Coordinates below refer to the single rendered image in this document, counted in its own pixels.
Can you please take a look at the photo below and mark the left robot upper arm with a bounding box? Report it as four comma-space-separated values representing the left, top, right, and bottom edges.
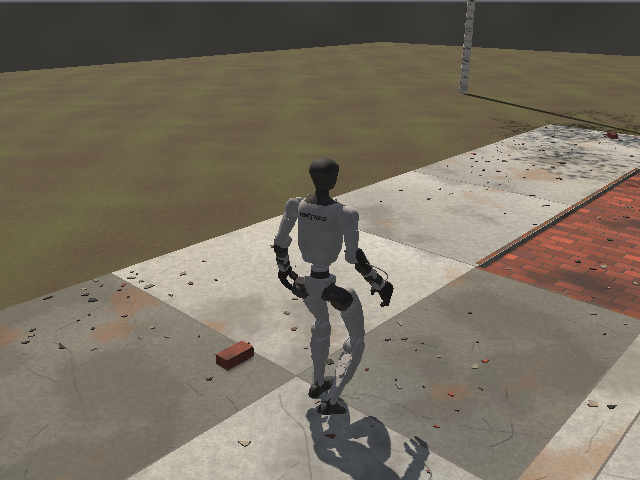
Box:
274, 197, 304, 248

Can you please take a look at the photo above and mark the left robot shin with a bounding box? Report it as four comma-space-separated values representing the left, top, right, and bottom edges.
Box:
310, 320, 331, 386

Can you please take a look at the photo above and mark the right robot hand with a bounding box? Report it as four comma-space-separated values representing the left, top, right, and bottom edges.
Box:
370, 281, 394, 307

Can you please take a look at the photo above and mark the left robot forearm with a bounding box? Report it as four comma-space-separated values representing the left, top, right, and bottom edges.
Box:
273, 236, 290, 272

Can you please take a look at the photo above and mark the left robot hand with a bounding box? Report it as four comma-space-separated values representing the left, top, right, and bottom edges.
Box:
278, 266, 298, 290

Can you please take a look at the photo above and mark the right robot upper arm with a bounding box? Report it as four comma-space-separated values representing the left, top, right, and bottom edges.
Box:
337, 204, 360, 264

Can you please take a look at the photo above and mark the robot shin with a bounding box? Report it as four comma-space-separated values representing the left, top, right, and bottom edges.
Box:
326, 339, 365, 405
310, 320, 331, 386

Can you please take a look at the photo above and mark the right robot shin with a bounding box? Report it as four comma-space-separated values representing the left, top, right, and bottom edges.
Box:
326, 339, 365, 405

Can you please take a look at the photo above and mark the right robot forearm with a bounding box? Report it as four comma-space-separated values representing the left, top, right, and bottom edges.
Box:
355, 249, 385, 290

